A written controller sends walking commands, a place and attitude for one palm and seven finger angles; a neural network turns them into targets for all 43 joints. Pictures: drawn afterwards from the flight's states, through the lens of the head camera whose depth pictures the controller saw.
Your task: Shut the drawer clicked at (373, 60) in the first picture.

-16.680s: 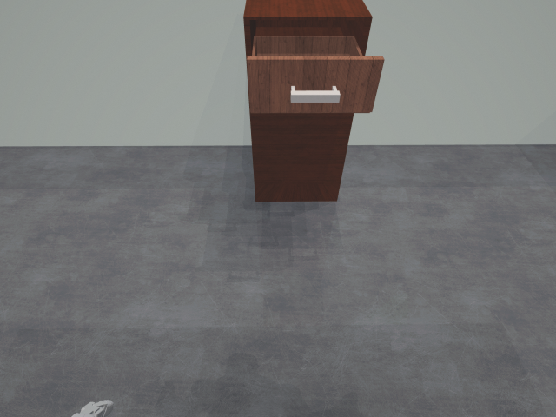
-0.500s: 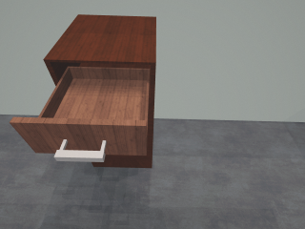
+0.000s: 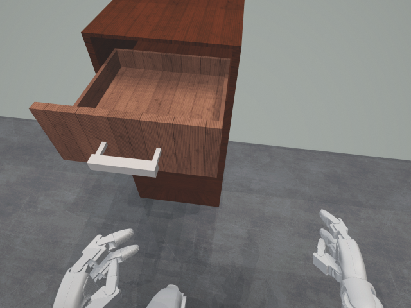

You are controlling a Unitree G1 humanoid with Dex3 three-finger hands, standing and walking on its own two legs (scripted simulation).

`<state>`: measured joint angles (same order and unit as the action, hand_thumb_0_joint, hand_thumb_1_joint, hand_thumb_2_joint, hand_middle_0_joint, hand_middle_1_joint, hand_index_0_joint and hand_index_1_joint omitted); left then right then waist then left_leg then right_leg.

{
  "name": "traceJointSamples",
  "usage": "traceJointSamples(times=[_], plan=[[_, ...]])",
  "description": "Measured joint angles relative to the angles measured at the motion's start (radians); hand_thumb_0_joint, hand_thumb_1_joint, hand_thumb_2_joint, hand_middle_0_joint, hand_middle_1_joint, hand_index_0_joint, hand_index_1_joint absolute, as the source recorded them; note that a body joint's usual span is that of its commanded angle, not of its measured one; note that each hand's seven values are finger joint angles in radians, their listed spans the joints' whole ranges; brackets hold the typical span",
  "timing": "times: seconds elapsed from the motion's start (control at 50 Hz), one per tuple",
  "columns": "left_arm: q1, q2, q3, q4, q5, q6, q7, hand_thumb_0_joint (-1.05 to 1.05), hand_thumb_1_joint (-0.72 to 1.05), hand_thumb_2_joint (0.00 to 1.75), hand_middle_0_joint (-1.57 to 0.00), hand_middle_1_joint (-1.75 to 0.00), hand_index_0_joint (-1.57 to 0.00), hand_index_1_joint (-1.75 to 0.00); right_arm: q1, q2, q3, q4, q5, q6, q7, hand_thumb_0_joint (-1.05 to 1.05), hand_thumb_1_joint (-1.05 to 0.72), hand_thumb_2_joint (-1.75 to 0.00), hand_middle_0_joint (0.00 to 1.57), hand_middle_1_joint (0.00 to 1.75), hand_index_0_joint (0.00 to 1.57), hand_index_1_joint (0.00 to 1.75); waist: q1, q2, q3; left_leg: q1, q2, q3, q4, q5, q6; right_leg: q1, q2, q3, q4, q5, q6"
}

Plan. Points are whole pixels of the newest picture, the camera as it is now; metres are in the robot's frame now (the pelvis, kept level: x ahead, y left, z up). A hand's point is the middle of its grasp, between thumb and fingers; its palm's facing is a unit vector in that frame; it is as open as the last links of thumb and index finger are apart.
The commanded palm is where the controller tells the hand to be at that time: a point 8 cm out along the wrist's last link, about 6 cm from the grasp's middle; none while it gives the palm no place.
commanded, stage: raise the hand and make a fist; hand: left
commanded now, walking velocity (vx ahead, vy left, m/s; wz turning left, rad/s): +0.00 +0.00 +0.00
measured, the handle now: (127, 157) +0.38 +0.21 +0.07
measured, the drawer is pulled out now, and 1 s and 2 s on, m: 0.29 0.29 0.29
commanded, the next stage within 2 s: bring the fist close to the handle in 1.46 s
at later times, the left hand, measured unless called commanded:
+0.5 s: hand (93, 248) +0.18 +0.19 +0.11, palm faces +0.07 -1.00 -0.07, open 3.5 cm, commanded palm +0.15 +0.23 +0.11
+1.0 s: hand (98, 234) +0.19 +0.17 +0.15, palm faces -0.03 -1.00 -0.06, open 3.2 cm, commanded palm +0.16 +0.23 +0.17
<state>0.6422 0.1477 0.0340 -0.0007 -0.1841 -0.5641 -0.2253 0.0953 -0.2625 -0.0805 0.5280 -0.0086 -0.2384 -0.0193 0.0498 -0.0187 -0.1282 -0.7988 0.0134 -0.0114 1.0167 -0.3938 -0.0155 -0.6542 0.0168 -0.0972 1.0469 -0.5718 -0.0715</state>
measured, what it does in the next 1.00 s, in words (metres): stands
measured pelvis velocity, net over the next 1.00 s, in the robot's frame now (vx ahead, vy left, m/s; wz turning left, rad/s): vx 0.01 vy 0.03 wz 0.00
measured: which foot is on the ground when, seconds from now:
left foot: down 0.00-1.00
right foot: down 0.00-1.00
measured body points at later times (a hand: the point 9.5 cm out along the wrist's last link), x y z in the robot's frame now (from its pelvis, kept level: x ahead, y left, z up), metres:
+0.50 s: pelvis +0.00 +0.02 +0.02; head +0.02 +0.02 +0.47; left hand +0.17 +0.24 +0.11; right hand +0.13 -0.23 -0.06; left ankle +0.06 +0.13 -0.67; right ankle -0.02 -0.07 -0.67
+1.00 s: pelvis +0.01 +0.03 +0.04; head +0.00 +0.02 +0.49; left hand +0.18 +0.22 +0.16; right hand +0.22 -0.17 -0.01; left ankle +0.06 +0.13 -0.67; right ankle -0.02 -0.07 -0.67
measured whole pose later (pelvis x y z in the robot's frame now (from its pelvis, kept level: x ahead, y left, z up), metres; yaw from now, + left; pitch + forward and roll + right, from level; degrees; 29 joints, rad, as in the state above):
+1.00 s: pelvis +0.01 +0.03 +0.04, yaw +0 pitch +2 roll -1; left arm 0.59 0.21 -0.01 -0.46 -0.19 -0.09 -0.12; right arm 0.23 -0.22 0.07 0.49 0.04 -0.21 -0.04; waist 0.04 0.06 -0.09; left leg -0.52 0.00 0.00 0.82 -0.34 0.03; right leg -0.35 0.01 -0.08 0.78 -0.47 -0.02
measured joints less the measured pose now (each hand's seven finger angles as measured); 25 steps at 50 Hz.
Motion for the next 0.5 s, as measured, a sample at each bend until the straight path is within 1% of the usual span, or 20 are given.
traceJointSamples(times=[0.06, 0.1, 0.12, 0.16, 0.2, 0.24, 0.28, 0.32, 0.36, 0.42, 0.46, 0.5], plan=[[-0.04, 0.016, 0.035, -0.064, -0.027, -0.011, 0.04, 0.02, 0.9, 0.9, -0.54, -0.65, -0.52, -0.65, -0.007, 0.017, 0.026, -0.016, 0.007, 0.01, -0.016, 0.01, -0.91, -0.9, 0.2, 0.3, 0.2, 0.3, 0.01, 0.028, 0.003, -0.046, 0.004, -0.029, 0.062, -0.014, -0.001, -0.027, 0.007, -0.028, 0.041, -0.012, -0.004], [-0.097, 0.022, 0.043, -0.098, -0.049, -0.001, 0.04, 0.02, 0.9, 0.9, -0.58, -0.7, -0.56, -0.69, 0.001, 0.033, 0.055, -0.016, 0.013, 0.013, -0.024, 0.01, -0.91, -0.9, 0.2, 0.3, 0.2, 0.3, 0.01, 0.048, 0.007, -0.059, 0.007, -0.043, 0.082, -0.016, 0.0, -0.032, 0.013, -0.041, 0.049, -0.011, -0.005], [-0.129, 0.025, 0.04, -0.111, -0.056, 0.015, 0.031, 0.02, 0.9, 0.9, -0.6, -0.72, -0.58, -0.72, 0.01, 0.042, 0.071, -0.014, 0.017, 0.014, -0.028, 0.01, -0.9, -0.9, 0.2, 0.3, 0.2, 0.3, 0.007, 0.058, 0.01, -0.06, 0.009, -0.047, 0.084, -0.014, 0.001, -0.029, 0.015, -0.045, 0.047, -0.008, -0.004], [-0.187, 0.035, 0.023, -0.123, -0.057, 0.072, 0.001, 0.01, 0.9, 0.91, -0.63, -0.76, -0.62, -0.76, 0.035, 0.06, 0.103, -0.008, 0.027, 0.025, -0.033, 0.01, -0.9, -0.9, 0.2, 0.3, 0.2, 0.3, -0.003, 0.073, 0.014, -0.048, 0.012, -0.048, 0.074, -0.007, 0.004, -0.017, 0.019, -0.045, 0.031, 0.003, 0.0], [-0.222, 0.046, -0.003, -0.126, -0.049, 0.162, -0.027, 0.01, 0.9, 0.91, -0.67, -0.8, -0.66, -0.8, 0.073, 0.076, 0.126, -0.003, 0.036, 0.042, -0.039, 0.01, -0.9, -0.9, 0.2, 0.3, 0.2, 0.3, -0.019, 0.081, 0.015, -0.021, 0.014, -0.038, 0.044, 0.004, 0.007, 0.005, 0.02, -0.034, 0.003, 0.019, 0.006], [-0.226, 0.054, -0.02, -0.126, -0.043, 0.258, -0.034, 0.01, 0.9, 0.91, -0.71, -0.85, -0.7, -0.85, 0.115, 0.088, 0.138, 0.003, 0.043, 0.062, -0.045, 0.01, -0.9, -0.9, 0.2, 0.3, 0.2, 0.3, -0.038, 0.083, 0.014, 0.019, 0.015, -0.019, 0.001, 0.018, 0.011, 0.034, 0.018, -0.015, -0.034, 0.037, 0.012], [-0.202, 0.052, -0.018, -0.128, -0.048, 0.336, -0.01, 0.01, 0.9, 0.9, -0.75, -0.89, -0.74, -0.89, 0.153, 0.092, 0.138, 0.009, 0.048, 0.083, -0.052, 0.01, -0.9, -0.9, 0.21, 0.3, 0.21, 0.3, -0.056, 0.078, 0.013, 0.061, 0.016, 0.003, -0.045, 0.03, 0.015, 0.064, 0.017, 0.007, -0.071, 0.053, 0.019], [-0.163, 0.041, -0.001, -0.143, -0.057, 0.375, 0.039, 0.01, 0.9, 0.9, -0.79, -0.93, -0.78, -0.93, 0.186, 0.089, 0.127, 0.014, 0.049, 0.093, -0.057, 0.02, -0.9, -0.9, 0.21, 0.3, 0.21, 0.3, -0.069, 0.072, 0.016, 0.098, 0.017, 0.021, -0.082, 0.038, 0.019, 0.092, 0.016, 0.025, -0.102, 0.065, 0.024], [-0.12, 0.035, 0.025, -0.17, -0.055, 0.369, 0.096, 0.01, 0.9, 0.9, -0.83, -0.98, -0.82, -0.98, 0.211, 0.08, 0.108, 0.021, 0.047, 0.093, -0.058, 0.02, -0.9, -0.9, 0.21, 0.3, 0.2, 0.3, -0.071, 0.062, 0.021, 0.12, 0.018, 0.032, -0.104, 0.042, 0.022, 0.109, 0.016, 0.036, -0.122, 0.074, 0.026], [-0.06, 0.042, 0.058, -0.221, -0.04, 0.303, 0.154, 0.01, 0.9, 0.9, -0.89, -1.04, -0.88, -1.04, 0.235, 0.055, 0.08, 0.031, 0.04, 0.076, -0.049, 0.02, -0.9, -0.9, 0.21, 0.3, 0.2, 0.3, -0.068, 0.054, 0.026, 0.123, 0.015, 0.033, -0.108, 0.042, 0.026, 0.115, 0.014, 0.037, -0.132, 0.076, 0.03], [-0.031, 0.05, 0.063, -0.255, -0.034, 0.251, 0.162, 0.01, 0.9, 0.9, -0.93, -1.09, -0.92, -1.08, 0.235, 0.032, 0.068, 0.038, 0.037, 0.058, -0.04, 0.02, -0.9, -0.9, 0.2, 0.3, 0.2, 0.3, -0.065, 0.057, 0.032, 0.116, 0.012, 0.027, -0.098, 0.038, 0.03, 0.115, 0.012, 0.03, -0.13, 0.073, 0.033], [-0.016, 0.05, 0.044, -0.283, -0.038, 0.214, 0.146, 0.01, 0.9, 0.9, -0.97, -1.13, -0.96, -1.13, 0.226, 0.009, 0.062, 0.039, 0.038, 0.038, -0.035, 0.02, -0.9, -0.9, 0.2, 0.3, 0.2, 0.3, -0.063, 0.067, 0.038, 0.108, 0.007, 0.019, -0.087, 0.034, 0.035, 0.115, 0.008, 0.022, -0.128, 0.071, 0.038]])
